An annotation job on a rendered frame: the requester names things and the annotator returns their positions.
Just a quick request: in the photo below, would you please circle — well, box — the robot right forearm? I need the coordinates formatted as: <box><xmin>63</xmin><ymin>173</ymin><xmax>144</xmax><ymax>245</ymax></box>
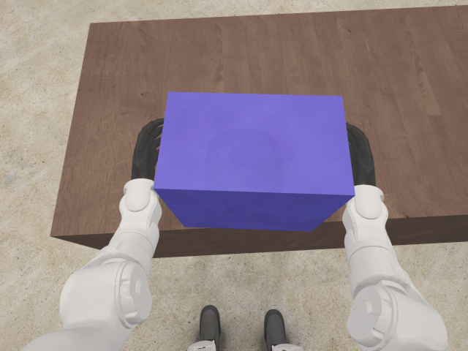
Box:
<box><xmin>342</xmin><ymin>185</ymin><xmax>448</xmax><ymax>351</ymax></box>

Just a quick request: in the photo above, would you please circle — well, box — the robot left hand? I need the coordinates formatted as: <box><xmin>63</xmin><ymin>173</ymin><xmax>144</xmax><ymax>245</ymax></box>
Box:
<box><xmin>131</xmin><ymin>118</ymin><xmax>165</xmax><ymax>181</ymax></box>

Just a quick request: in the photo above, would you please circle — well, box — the left robot upper arm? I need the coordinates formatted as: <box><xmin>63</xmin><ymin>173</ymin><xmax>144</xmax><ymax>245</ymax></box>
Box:
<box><xmin>20</xmin><ymin>260</ymin><xmax>152</xmax><ymax>351</ymax></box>

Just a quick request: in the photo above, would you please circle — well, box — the carton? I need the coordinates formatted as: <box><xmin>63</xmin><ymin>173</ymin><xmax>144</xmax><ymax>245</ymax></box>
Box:
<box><xmin>154</xmin><ymin>92</ymin><xmax>355</xmax><ymax>232</ymax></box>

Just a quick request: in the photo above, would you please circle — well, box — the robot right foot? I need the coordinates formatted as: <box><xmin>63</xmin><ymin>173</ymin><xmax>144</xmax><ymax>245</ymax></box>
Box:
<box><xmin>264</xmin><ymin>309</ymin><xmax>285</xmax><ymax>351</ymax></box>

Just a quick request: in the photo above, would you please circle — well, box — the robot left forearm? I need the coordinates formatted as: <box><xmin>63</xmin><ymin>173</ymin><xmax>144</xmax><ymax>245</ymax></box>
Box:
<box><xmin>59</xmin><ymin>178</ymin><xmax>162</xmax><ymax>325</ymax></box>

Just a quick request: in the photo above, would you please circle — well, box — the robot right hand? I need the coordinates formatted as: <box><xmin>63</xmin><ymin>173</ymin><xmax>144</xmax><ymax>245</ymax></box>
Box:
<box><xmin>346</xmin><ymin>123</ymin><xmax>376</xmax><ymax>186</ymax></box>

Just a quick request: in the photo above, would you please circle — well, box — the pedestal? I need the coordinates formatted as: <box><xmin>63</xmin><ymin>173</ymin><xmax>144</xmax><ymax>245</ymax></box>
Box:
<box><xmin>50</xmin><ymin>5</ymin><xmax>468</xmax><ymax>258</ymax></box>

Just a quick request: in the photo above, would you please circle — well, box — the right robot upper arm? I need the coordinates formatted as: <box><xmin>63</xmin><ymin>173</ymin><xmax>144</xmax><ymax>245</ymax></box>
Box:
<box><xmin>347</xmin><ymin>284</ymin><xmax>448</xmax><ymax>351</ymax></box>

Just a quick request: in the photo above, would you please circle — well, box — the robot foot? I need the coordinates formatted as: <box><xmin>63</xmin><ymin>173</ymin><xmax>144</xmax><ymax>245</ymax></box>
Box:
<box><xmin>200</xmin><ymin>305</ymin><xmax>221</xmax><ymax>351</ymax></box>
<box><xmin>264</xmin><ymin>309</ymin><xmax>285</xmax><ymax>351</ymax></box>

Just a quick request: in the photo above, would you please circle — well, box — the robot left foot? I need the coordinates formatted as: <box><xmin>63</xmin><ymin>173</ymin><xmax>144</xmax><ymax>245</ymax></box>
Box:
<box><xmin>200</xmin><ymin>305</ymin><xmax>221</xmax><ymax>351</ymax></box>

